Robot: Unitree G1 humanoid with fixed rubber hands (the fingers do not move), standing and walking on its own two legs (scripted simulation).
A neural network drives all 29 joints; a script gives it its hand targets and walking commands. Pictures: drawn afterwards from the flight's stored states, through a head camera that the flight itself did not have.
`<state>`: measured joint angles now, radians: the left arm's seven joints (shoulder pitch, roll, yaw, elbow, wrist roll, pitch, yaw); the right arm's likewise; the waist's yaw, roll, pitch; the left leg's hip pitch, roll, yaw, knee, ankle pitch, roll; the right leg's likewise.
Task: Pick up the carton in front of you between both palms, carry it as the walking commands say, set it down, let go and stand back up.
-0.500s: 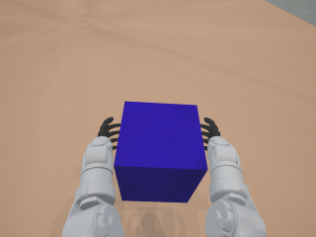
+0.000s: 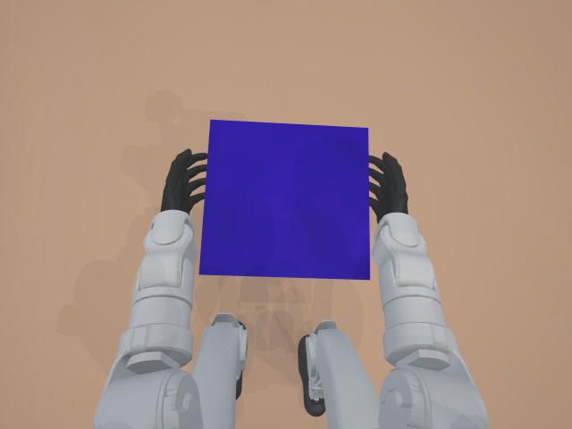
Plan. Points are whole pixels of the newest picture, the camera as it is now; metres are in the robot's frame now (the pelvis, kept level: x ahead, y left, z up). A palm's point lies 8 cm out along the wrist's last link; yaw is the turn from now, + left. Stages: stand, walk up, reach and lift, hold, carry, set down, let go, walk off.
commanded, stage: set down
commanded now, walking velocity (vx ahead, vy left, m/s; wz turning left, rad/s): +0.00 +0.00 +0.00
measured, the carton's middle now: (282, 213) +0.41 +0.01 -0.15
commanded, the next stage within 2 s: none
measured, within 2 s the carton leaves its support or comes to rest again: rests again in 1.60 s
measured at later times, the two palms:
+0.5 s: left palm (194, 211) +0.43 +0.17 -0.23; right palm (354, 214) +0.43 -0.13 -0.22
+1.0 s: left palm (205, 213) +0.47 +0.17 -0.39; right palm (333, 217) +0.47 -0.13 -0.38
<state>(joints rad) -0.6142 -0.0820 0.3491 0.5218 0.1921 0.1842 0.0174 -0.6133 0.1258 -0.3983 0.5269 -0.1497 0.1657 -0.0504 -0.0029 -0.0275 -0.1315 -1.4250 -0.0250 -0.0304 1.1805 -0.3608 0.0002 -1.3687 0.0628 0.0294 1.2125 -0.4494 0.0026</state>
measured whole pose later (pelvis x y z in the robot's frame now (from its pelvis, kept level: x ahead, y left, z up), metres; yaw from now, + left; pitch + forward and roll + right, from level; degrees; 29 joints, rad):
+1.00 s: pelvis -0.05 +0.01 -0.24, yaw -2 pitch +44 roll -3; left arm -1.24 0.18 0.32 0.83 0.11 0.24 0.06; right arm -1.21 -0.07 -0.40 0.79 -0.06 0.21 -0.15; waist 0.02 -0.04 0.11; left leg -2.30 -0.03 -0.02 2.01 -0.48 0.01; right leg -2.23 0.09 0.00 2.05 -0.60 0.03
